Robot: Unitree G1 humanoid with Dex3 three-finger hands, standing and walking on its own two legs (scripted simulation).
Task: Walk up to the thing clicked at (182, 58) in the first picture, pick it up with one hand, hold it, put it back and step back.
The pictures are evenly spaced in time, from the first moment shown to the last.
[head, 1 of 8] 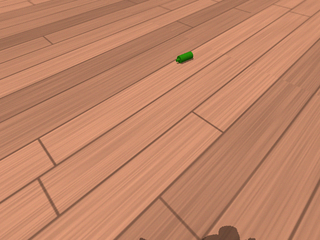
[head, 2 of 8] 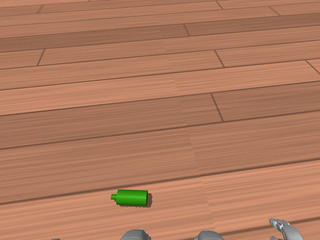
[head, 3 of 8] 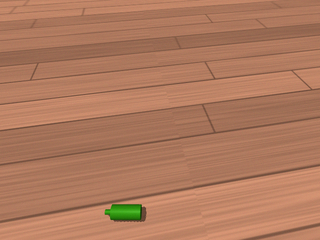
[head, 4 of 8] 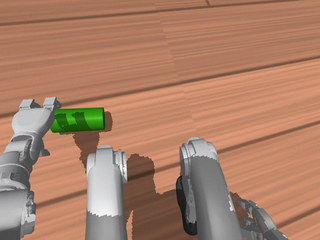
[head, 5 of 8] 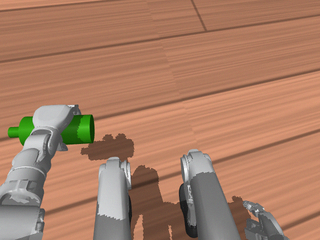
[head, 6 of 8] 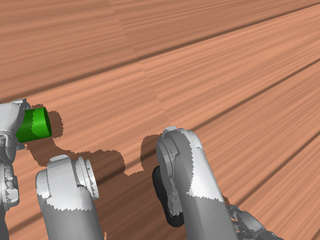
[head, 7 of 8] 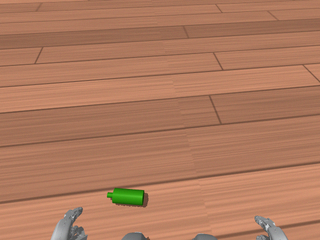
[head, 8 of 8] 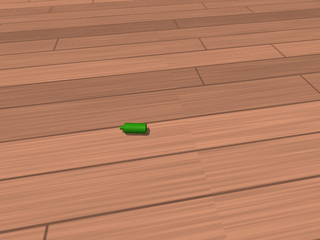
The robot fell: no
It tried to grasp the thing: yes
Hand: left
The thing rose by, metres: 0.68
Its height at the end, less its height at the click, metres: +0.00
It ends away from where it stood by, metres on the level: 0.01
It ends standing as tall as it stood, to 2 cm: yes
